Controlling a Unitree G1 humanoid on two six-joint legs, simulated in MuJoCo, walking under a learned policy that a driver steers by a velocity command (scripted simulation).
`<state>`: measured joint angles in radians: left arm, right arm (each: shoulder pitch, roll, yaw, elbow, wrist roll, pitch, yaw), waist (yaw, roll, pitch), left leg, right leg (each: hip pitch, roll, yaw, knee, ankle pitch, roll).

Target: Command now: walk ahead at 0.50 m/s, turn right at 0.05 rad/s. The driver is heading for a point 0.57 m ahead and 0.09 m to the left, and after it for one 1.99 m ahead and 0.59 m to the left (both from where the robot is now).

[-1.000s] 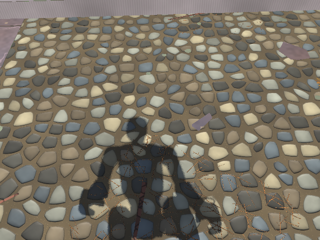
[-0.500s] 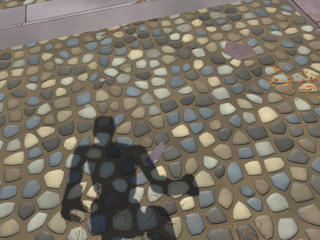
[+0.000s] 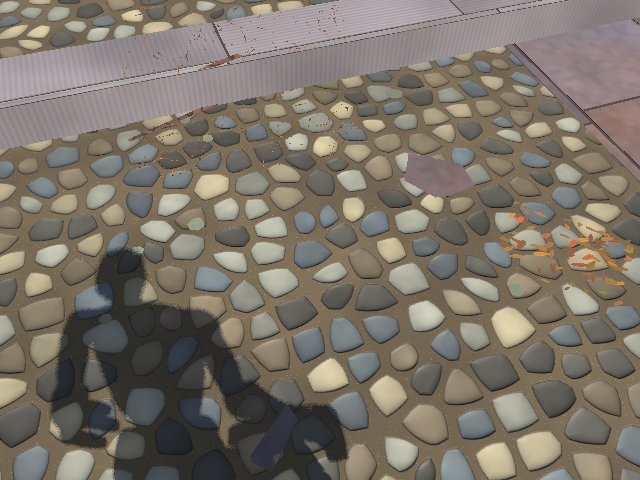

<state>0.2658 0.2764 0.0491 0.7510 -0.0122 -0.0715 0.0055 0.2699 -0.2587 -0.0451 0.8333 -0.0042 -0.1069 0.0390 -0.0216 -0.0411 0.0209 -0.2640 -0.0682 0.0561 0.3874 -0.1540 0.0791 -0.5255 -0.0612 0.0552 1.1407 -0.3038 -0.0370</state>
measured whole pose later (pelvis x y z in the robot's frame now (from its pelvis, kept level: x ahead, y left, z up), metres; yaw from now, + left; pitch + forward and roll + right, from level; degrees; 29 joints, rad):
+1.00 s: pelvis +0.51 +0.00 -0.02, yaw +14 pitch +3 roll -1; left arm 0.20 0.29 0.05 0.80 0.00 -0.05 0.02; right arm 0.12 -0.29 -0.06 0.69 0.00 -0.04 0.04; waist 0.01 0.00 0.07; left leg -0.51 -0.06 0.00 0.57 -0.11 0.08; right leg -0.37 0.00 0.01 1.22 -0.54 0.04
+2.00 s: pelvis +0.58 -0.01 -0.01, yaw +31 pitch -1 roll +0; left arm 0.21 0.24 0.04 0.83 0.02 -0.01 0.02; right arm 0.22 -0.21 -0.03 0.73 -0.02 0.01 -0.01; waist 0.02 -0.01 0.02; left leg -0.20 -0.02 -0.05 0.54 -0.32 0.00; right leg -0.25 -0.03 0.04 0.52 -0.25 0.05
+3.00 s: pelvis +0.72 +0.02 +0.01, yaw +31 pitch +1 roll +1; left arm 0.47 0.18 0.02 1.07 0.00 -0.09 0.00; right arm 0.10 -0.27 -0.06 0.87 0.02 -0.08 0.01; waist 0.08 0.03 0.00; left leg -0.63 0.09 0.00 0.81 -0.07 0.02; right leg 0.05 0.03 -0.02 0.19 -0.26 -0.05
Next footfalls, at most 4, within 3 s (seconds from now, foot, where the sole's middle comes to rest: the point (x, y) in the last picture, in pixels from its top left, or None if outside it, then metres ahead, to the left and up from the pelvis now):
0.36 right None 0.38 -0.15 -0.78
0.90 left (272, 407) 0.64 0.10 -0.78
1.40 right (364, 378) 0.71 -0.10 -0.78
1.74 left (270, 454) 0.54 0.10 -0.78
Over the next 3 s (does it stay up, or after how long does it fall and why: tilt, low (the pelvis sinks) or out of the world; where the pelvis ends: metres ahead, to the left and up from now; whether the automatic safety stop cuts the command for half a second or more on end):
stays up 0.72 0.02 0.01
